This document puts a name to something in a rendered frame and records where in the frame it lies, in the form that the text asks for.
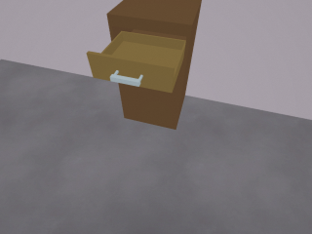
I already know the drawer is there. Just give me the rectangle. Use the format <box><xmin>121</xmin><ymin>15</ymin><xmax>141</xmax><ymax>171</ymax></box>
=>
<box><xmin>86</xmin><ymin>31</ymin><xmax>186</xmax><ymax>93</ymax></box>

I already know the handle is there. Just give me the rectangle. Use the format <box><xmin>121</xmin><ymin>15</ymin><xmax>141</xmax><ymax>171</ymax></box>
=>
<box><xmin>109</xmin><ymin>70</ymin><xmax>143</xmax><ymax>87</ymax></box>

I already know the cabinet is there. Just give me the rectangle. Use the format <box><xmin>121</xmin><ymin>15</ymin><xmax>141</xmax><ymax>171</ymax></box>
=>
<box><xmin>106</xmin><ymin>0</ymin><xmax>202</xmax><ymax>130</ymax></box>

